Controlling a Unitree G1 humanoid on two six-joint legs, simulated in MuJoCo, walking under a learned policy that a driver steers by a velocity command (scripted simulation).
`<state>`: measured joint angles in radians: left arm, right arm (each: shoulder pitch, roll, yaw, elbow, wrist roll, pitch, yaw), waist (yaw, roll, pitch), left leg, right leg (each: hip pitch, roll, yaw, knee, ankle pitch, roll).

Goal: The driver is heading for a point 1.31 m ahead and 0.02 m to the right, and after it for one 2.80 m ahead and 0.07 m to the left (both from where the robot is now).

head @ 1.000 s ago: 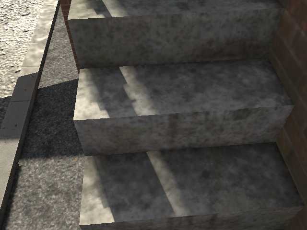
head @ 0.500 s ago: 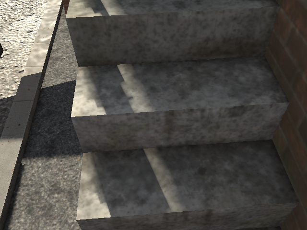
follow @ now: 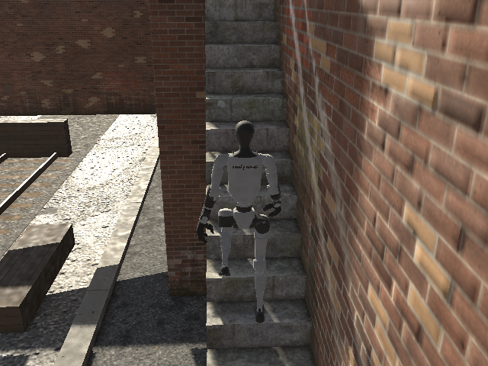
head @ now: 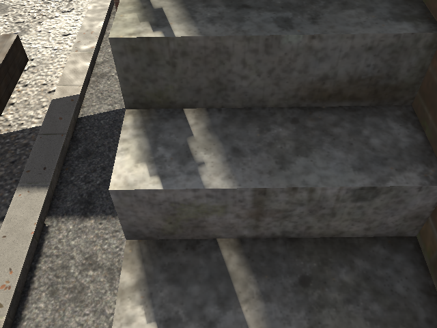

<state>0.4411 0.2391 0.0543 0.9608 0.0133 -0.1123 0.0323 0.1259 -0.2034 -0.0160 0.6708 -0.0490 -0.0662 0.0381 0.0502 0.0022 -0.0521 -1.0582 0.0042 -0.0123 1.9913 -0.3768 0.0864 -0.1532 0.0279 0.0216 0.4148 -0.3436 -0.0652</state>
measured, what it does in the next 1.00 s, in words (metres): climbs: left foot 0.20 m higher, then right foot 0.19 m higher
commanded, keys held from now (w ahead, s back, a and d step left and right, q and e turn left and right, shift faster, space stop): w+shift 1.00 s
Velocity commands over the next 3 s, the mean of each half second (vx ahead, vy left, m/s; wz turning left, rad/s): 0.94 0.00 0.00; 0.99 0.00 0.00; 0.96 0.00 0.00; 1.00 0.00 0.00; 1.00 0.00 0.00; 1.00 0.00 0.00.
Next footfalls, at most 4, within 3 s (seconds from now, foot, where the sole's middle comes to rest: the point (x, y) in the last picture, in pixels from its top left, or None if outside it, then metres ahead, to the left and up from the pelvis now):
0.10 left None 0.22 0.15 -0.58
0.56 right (288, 287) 0.46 -0.09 -0.39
0.98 left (236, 153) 0.68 0.03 -0.19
1.30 right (347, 2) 0.97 -0.21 0.00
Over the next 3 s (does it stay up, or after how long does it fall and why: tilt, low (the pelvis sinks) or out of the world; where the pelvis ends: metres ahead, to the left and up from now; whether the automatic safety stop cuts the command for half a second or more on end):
stays up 1.79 0.04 1.42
